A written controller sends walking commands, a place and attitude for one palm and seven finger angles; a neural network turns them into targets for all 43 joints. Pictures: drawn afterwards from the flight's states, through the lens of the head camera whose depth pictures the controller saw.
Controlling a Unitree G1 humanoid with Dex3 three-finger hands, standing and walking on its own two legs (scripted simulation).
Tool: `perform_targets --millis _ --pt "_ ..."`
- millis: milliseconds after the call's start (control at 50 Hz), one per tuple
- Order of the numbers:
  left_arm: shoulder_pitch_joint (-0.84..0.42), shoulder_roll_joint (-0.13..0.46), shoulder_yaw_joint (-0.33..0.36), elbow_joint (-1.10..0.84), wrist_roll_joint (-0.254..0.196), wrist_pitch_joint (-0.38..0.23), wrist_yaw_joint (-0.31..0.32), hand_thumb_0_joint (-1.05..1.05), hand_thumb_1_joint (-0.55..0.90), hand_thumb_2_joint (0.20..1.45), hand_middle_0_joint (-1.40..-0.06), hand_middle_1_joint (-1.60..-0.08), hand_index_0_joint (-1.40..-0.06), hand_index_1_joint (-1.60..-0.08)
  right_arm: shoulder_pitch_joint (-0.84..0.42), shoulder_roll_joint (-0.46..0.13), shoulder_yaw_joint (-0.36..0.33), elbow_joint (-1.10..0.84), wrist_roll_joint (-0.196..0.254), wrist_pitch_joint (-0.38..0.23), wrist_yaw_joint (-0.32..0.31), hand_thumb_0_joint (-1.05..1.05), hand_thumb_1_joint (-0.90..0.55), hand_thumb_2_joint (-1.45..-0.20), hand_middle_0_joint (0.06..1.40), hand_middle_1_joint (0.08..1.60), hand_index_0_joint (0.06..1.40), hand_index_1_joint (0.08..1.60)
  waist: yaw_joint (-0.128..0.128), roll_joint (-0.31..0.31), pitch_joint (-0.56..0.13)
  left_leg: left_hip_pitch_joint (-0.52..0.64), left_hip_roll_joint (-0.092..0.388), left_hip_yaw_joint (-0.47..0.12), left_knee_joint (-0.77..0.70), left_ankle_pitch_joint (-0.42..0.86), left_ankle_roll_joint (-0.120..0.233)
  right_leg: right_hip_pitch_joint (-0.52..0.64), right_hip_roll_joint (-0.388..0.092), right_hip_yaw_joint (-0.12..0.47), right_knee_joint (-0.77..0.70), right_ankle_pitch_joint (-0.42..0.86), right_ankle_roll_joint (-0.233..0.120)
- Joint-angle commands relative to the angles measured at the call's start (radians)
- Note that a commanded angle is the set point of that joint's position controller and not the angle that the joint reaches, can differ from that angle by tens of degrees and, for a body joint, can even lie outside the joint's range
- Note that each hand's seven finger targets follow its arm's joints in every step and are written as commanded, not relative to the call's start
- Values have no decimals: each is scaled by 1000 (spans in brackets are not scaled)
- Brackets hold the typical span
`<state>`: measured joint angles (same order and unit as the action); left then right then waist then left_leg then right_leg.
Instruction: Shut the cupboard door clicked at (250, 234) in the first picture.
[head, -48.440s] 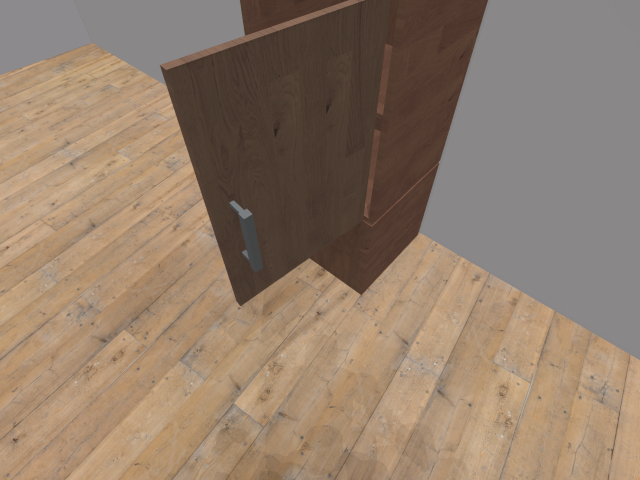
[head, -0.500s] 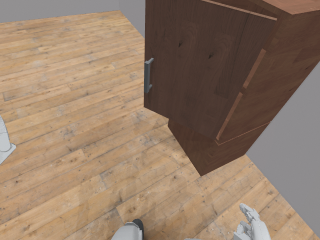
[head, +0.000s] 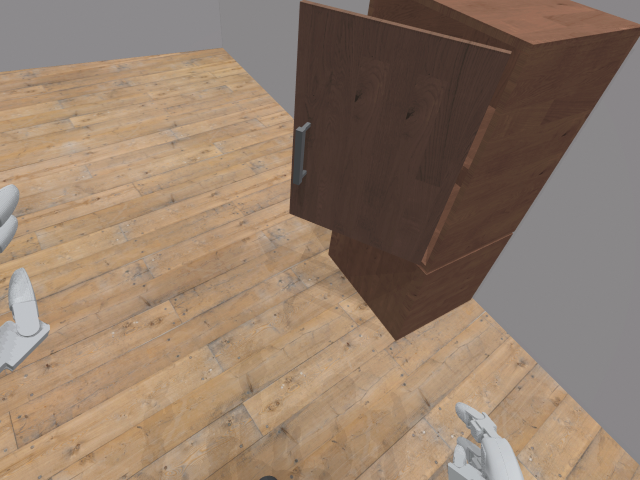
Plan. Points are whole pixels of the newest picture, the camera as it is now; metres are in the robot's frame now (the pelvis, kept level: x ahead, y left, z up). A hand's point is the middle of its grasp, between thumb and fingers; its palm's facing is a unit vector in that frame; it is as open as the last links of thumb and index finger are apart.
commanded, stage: stop stepping back and stand still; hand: left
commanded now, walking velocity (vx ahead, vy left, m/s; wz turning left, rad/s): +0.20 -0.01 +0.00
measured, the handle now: (302, 154) +0.90 +0.08 -0.10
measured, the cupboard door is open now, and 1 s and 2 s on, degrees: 34 34 34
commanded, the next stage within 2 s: let the arm hang, fingers relaxed in 0.60 s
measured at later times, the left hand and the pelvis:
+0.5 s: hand out of the picture +0.17 +0.28 +0.17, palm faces +0.37 -0.77 -0.53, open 7.4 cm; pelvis -0.05 +0.03 -0.01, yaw -4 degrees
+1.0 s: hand out of the picture +0.06 +0.20 -0.17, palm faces +0.01 -0.99 -0.17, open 7.0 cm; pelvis -0.02 +0.04 -0.01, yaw -1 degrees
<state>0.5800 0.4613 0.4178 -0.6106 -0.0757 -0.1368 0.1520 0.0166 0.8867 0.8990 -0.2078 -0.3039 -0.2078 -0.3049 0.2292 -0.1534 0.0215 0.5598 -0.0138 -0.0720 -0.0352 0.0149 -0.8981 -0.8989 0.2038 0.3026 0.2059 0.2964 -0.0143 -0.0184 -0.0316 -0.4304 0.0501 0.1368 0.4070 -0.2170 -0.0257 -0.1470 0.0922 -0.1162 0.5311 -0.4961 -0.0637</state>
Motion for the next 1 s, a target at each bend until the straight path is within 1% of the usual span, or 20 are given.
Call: perform_targets --millis 0,80,120,160,200,220,240,300,380,400,440,460,500,600,660,680,740,780,840,980 --pt "-211 261 190 -168 -8 -46 34 0 900 900 -200 -300 -200 -300 -102 -170 -62 -73 11 6 -27 0 -900 -900 200 300 200 300 -1 -164 9 -82 -7 -107 683 -158 -11 -213 -459 473 -421 0 -222" --pt "-202 105 58 53 17 -31 43 0 900 900 -200 -300 -200 -300 -111 -175 -65 -70 23 10 -46 0 -900 -900 200 300 200 300 -7 -55 107 -29 55 -123 491 -176 17 -311 -356 362 -325 -251 -151" --pt "-258 111 39 13 28 -47 54 0 900 900 -200 -300 -200 -300 -113 -170 -53 -61 16 0 -64 0 -900 -900 200 300 200 300 -9 -36 85 89 20 -37 280 -170 28 -276 -305 256 -265 -218 -120" --pt "-286 138 48 -54 28 -58 54 0 900 900 -200 -300 -200 -300 -84 -194 -57 -66 16 -27 -80 0 -900 -900 200 300 200 300 -23 29 64 211 35 -75 54 -216 47 -272 -216 139 -49 -128 -55" --pt "-281 149 76 -172 24 -85 50 0 900 900 -200 -300 -200 -300 -92 -218 -64 -102 17 -42 -72 0 -900 -900 200 300 200 300 -21 342 67 284 330 -634 -236 -397 174 -446 -39 39 347 -49 45" --pt "-241 193 117 -164 21 -103 34 0 900 900 -200 -300 -200 -300 -107 -188 -50 -83 13 -51 -61 0 -900 -900 200 300 200 300 -19 278 52 172 345 -657 -320 -605 161 -388 -64 122 463 -13 41" --pt "-196 258 187 -202 23 -112 27 0 900 900 -200 -300 -200 -300 -121 -192 -59 -84 5 -54 -55 0 -900 -900 200 300 200 300 1 271 28 107 333 -641 -319 -629 153 -352 -75 138 485 20 41" --pt "-56 156 153 -198 30 -102 26 0 900 900 -200 -300 -200 -300 -116 -170 -56 -69 1 -45 -23 0 -900 -900 200 300 200 300 16 290 13 -47 266 -322 -272 -488 125 -130 -79 55 316 89 37" --pt "-1 133 146 -107 33 -73 36 0 900 900 -200 -300 -200 -300 -87 -175 -63 -87 7 -15 -25 0 -900 -900 200 300 200 300 3 242 -9 -117 174 -153 -120 -476 63 98 -29 -29 12 75 29" --pt "-15 143 152 -91 34 -72 41 0 900 900 -200 -300 -200 -300 -74 -171 -65 -85 7 -9 -29 0 -900 -900 200 300 200 300 -1 170 -15 -115 140 -134 -15 -435 58 113 -65 28 -77 61 11" --pt "-22 177 183 -43 33 -69 53 0 900 900 -200 -300 -200 -300 -38 -153 -66 -77 7 -5 -30 0 -900 -900 200 300 200 300 -6 -98 -35 -154 24 -65 358 -221 31 71 -320 432 -272 43 -108" --pt "-97 174 163 -58 20 -79 62 0 900 900 -200 -300 -200 -300 -55 -153 -59 -71 6 -17 -32 0 -900 -900 200 300 200 300 -6 -145 -30 -173 1 -79 456 -191 17 65 -400 510 -284 162 -146" --pt "-79 114 114 14 25 -69 58 0 900 900 -200 -300 -200 -300 -51 -161 -71 -54 20 -19 -31 0 -900 -900 200 300 200 300 -2 -158 1 -137 15 -129 505 -213 17 -21 -393 462 -264 125 -150" --pt "-177 125 87 -60 38 -97 56 0 900 900 -200 -300 -200 -300 -104 -154 -51 -51 11 -26 -55 0 -900 -900 200 300 200 300 -2 -68 32 164 -8 -69 144 -44 35 -158 -280 223 -196 150 -49" --pt "-181 145 107 -133 42 -115 50 0 900 900 -200 -300 -200 -300 -115 -194 -66 -77 17 -42 -64 0 -900 -900 200 300 200 300 11 139 23 213 128 -260 -15 32 87 -158 -161 147 -54 196 41" --pt "-131 -119 -311 682 129 64 -121 0 900 900 -200 -300 -200 -300 -96 -351 -97 115 -2 -82 45 0 -900 -900 200 300 200 300 -36 219 75 118 143 -279 110 346 94 -239 -183 64 153 355 55" --pt "-208 -181 -327 792 96 156 -149 0 900 900 -200 -300 -200 -300 -48 -257 -65 89 -13 7 29 0 -900 -900 200 300 200 300 7 103 -15 65 211 -378 7 370 164 -188 -122 107 238 27 64" --pt "-218 -140 -337 916 95 146 -152 0 900 900 -200 -300 -200 -300 -88 -271 -55 83 -13 22 24 0 -900 -900 200 300 200 300 46 -30 -64 72 165 -322 60 348 144 -66 -134 109 52 213 57" --pt "-290 -65 -354 1133 97 129 -148 0 900 900 -200 -300 -200 -300 -80 -233 -49 133 -7 46 31 0 -900 -900 200 300 200 300 8 -170 -76 116 18 -181 131 143 45 -52 -244 234 -89 465 3" --pt "-280 -166 -373 1481 91 123 -129 0 900 900 -200 -300 -200 -300 -43 -147 -37 324 -11 65 11 0 -900 -900 200 300 200 300 7 128 -77 268 50 -175 38 248 47 -8 -197 192 -158 473 20"
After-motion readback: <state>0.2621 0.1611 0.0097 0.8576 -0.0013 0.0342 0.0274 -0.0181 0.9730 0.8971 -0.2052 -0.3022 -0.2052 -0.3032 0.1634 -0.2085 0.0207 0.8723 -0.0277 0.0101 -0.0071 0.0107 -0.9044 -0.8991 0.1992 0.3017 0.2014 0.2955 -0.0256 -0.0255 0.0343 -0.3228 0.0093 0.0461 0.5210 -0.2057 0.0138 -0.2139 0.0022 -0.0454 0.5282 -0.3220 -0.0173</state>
